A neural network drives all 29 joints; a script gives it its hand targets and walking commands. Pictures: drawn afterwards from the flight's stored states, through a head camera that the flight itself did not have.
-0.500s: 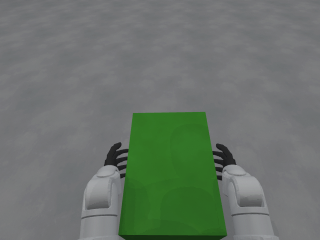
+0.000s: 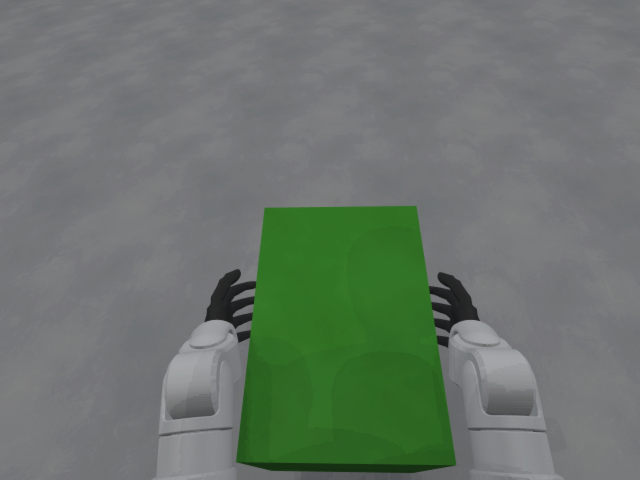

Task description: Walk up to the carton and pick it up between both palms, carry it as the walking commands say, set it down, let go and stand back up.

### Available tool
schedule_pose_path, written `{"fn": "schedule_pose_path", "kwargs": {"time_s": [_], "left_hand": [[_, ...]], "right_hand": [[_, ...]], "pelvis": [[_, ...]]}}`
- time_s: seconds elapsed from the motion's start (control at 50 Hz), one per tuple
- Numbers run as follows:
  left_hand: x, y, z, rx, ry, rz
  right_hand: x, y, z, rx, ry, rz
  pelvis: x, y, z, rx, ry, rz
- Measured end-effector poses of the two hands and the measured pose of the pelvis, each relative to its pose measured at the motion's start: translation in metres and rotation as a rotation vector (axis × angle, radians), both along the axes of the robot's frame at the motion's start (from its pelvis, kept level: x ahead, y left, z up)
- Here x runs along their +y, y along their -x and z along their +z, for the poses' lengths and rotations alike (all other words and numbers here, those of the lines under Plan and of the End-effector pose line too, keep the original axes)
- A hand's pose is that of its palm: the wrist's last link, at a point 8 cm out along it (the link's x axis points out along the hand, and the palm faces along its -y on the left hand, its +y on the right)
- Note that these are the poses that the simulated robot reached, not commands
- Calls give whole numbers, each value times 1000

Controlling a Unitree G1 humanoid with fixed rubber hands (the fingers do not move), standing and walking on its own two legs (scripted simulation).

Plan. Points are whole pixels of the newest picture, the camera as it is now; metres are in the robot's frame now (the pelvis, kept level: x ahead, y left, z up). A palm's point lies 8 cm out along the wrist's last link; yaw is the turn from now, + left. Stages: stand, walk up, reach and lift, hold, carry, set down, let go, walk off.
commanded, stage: carry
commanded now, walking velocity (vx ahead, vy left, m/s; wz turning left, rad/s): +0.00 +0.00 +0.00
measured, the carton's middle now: (340, 344) +0.30 +0.00 -0.02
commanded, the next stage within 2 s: none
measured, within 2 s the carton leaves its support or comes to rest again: neither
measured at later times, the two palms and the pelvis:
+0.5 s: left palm (218, 325) +0.27 +0.14 +0.09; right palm (472, 321) +0.27 -0.15 +0.08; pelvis +0.00 -0.01 +0.00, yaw +2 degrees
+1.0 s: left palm (169, 262) +0.39 +0.23 +0.07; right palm (372, 237) +0.42 -0.06 +0.07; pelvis +0.14 +0.05 +0.00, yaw +6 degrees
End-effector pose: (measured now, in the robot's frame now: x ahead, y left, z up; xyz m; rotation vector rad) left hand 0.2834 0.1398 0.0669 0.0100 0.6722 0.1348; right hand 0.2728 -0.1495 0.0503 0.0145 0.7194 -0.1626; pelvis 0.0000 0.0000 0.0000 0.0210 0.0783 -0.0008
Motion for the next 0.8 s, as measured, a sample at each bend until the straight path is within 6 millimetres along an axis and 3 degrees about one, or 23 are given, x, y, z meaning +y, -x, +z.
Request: {"fn": "schedule_pose_path", "kwargs": {"time_s": [0.34,0.46,0.54,0.66,0.72,0.8], "left_hand": [[-9,2,-2,17,15,14],[-8,8,24,-36,28,24],[3,11,27,8,34,42],[34,12,30,44,45,98],[48,2,38,22,40,116],[59,-26,44,6,31,126]], "right_hand": [[-9,-2,2,18,10,12],[-8,4,24,-34,-21,-1],[2,1,33,9,1,21],[34,-15,41,45,15,77],[49,-30,47,24,9,92],[60,-57,46,8,-6,100]], "pelvis": [[-13,-1,1,10,1,7],[-11,-2,2,15,3,16],[-7,-8,8,25,-3,49],[10,-20,12,14,5,61],[20,-31,11,5,9,63],[31,-57,6,4,6,60]]}}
